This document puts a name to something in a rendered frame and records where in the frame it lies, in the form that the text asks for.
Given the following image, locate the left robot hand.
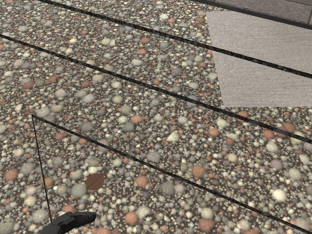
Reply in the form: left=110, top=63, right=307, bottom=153
left=39, top=212, right=97, bottom=234

